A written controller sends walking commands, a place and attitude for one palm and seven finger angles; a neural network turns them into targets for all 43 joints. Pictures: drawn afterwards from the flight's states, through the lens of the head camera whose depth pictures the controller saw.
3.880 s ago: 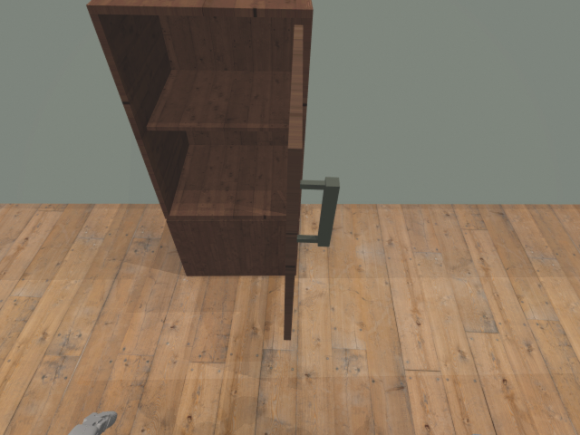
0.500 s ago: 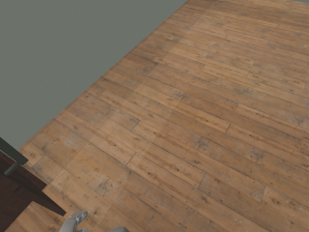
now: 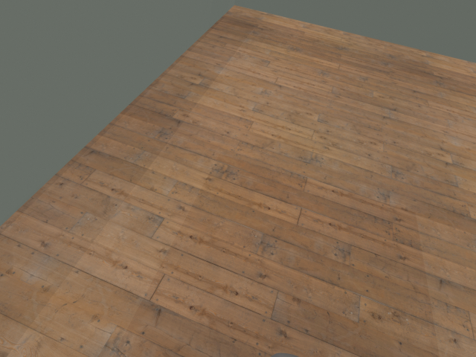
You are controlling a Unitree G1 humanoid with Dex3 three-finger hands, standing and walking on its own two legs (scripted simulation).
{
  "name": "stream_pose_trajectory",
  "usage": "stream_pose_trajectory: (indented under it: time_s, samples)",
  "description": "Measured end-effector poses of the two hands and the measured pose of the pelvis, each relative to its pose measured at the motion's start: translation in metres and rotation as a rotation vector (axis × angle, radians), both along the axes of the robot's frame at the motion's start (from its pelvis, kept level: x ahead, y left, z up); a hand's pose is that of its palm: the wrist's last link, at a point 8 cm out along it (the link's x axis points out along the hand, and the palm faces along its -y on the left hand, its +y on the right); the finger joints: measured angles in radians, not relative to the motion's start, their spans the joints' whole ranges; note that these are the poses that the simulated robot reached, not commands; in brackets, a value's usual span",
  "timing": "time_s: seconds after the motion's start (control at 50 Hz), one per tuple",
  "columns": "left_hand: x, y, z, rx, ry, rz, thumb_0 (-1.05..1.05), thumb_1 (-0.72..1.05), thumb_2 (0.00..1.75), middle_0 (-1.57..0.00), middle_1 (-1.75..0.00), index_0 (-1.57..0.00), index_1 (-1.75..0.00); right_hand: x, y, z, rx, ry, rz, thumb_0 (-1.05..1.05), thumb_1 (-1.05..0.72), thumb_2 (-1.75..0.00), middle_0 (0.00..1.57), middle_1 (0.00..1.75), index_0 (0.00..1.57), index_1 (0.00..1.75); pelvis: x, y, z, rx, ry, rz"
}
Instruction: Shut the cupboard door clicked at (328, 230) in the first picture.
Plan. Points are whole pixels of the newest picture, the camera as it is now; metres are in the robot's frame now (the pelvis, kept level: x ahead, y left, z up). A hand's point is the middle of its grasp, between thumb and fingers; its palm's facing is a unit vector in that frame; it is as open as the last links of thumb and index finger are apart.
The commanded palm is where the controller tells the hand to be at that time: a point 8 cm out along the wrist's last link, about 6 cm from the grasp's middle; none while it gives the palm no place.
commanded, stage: walk around to get in front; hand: left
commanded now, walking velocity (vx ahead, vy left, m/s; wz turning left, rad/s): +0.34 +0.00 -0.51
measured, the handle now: out of the picture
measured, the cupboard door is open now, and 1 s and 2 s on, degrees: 87 87 87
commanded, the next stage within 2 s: none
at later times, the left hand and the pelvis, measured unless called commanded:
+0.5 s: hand (212, 257) +0.38 +0.08 -0.18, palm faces -0.25 -0.95 -0.17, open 7.4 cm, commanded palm none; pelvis +0.21 -0.06 -0.03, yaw -13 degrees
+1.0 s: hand (198, 244) +0.41 +0.12 -0.20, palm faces -0.21 -0.97 -0.12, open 7.4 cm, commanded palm none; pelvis +0.45 -0.06 -0.02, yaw -20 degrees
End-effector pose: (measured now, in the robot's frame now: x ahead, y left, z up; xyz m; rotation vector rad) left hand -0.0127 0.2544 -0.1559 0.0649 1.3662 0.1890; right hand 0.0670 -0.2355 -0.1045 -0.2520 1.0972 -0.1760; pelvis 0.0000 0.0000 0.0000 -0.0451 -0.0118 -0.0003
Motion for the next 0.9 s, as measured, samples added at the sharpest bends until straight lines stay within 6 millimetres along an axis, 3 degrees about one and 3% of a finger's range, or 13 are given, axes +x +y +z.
stream_pose_trajectory:
  time_s: [0.1, 0.18, 0.3, 0.36, 0.4, 0.46, 0.52, 0.62, 0.7, 0.8, 0.9]
  samples:
    - [0.078, 0.006, 0.005, 0.006, -0.06, -0.084, 0.01, 0.91, 0.9, -0.2, -0.29, -0.19, -0.3, -0.044, 0.011, -0.01, 0.023, 0.151, -0.142, 0.0, -0.9, -0.9, 0.2, 0.3, 0.2, 0.3, 0.033, 0.007, 0.002, 0.004, 0.004, -0.063]
    - [0.146, -0.007, 0.004, -0.001, -0.089, -0.173, 0.01, 0.92, 0.9, -0.19, -0.29, -0.19, -0.3, -0.076, 0.024, -0.019, 0.06, 0.282, -0.253, 0.0, -0.9, -0.9, 0.2, 0.3, 0.2, 0.3, 0.062, 0.005, -0.002, 0.013, 0.008, -0.11]
    - [0.269, -0.057, -0.001, -0.025, -0.165, -0.336, 0.01, 0.92, 0.9, -0.19, -0.29, -0.19, -0.3, -0.108, 0.045, -0.027, 0.139, 0.481, -0.4, 0.0, -0.91, -0.9, 0.2, 0.3, 0.2, 0.3, 0.114, -0.01, -0.014, 0.023, 0.016, -0.167]
    - [0.332, -0.091, -0.004, -0.03, -0.236, -0.401, 0.01, 0.92, 0.9, -0.19, -0.29, -0.19, -0.3, -0.109, 0.049, -0.033, 0.185, 0.574, -0.458, 0.0, -0.91, -0.9, 0.2, 0.3, 0.2, 0.3, 0.146, -0.027, -0.025, 0.024, 0.018, -0.192]
    - [0.365, -0.11, -0.008, -0.025, -0.293, -0.419, 0.01, 0.91, 0.9, -0.2, -0.29, -0.19, -0.3, -0.099, 0.044, -0.041, 0.216, 0.615, -0.484, 0.0, -0.9, -0.9, 0.2, 0.3, 0.2, 0.3, 0.169, -0.041, -0.035, 0.038, 0.012, -0.209]
    - [0.388, -0.124, -0.006, -0.019, -0.311, -0.409, 0.01, 0.91, 0.9, -0.2, -0.29, -0.19, -0.3, -0.056, 0.024, -0.05, 0.221, 0.57, -0.5, 0.0, -0.9, -0.9, 0.2, 0.3, 0.2, 0.3, 0.193, -0.055, -0.034, 0.038, -0.01, -0.225]
    - [0.391, -0.128, 0.001, -0.004, -0.26, -0.395, 0.0, 0.91, 0.9, -0.2, -0.29, -0.2, -0.3, 0.013, -0.005, -0.053, 0.196, 0.425, -0.475, 0.01, -0.91, -0.9, 0.2, 0.3, 0.2, 0.3, 0.218, -0.064, -0.023, 0.04, -0.018, -0.239]
    - [0.401, -0.109, 0.017, 0.071, -0.204, -0.358, -0.02, 0.96, 0.9, -0.2, -0.3, -0.2, -0.3, 0.136, -0.046, -0.05, 0.162, 0.175, -0.405, 0.0, -0.91, -0.9, 0.2, 0.3, 0.2, 0.3, 0.26, -0.072, -0.01, 0.041, -0.008, -0.26]
    - [0.4, -0.1, 0.018, 0.082, -0.124, -0.34, -0.01, 0.95, 0.9, -0.2, -0.3, -0.2, -0.3, 0.209, -0.074, -0.042, 0.124, 0.071, -0.369, 0.01, -0.95, -0.9, 0.2, 0.3, 0.2, 0.3, 0.296, -0.073, -0.007, 0.037, 0.001, -0.276]
    - [0.394, -0.096, 0.007, 0.051, 0.0, -0.292, 0.0, 0.93, 0.9, -0.2, -0.29, -0.2, -0.3, 0.296, -0.085, -0.033, 0.102, 0.004, -0.299, 0.01, -0.94, -0.9, 0.19, 0.3, 0.2, 0.3, 0.345, -0.072, -0.009, 0.024, 0.008, -0.286]
    - [0.394, -0.093, -0.01, 0.003, 0.146, -0.243, 0.0, 0.92, 0.9, -0.2, -0.3, -0.2, -0.3, 0.384, -0.078, -0.033, 0.077, -0.041, -0.236, 0.0, -0.92, -0.9, 0.19, 0.3, 0.2, 0.3, 0.402, -0.064, -0.021, 0.015, 0.008, -0.296]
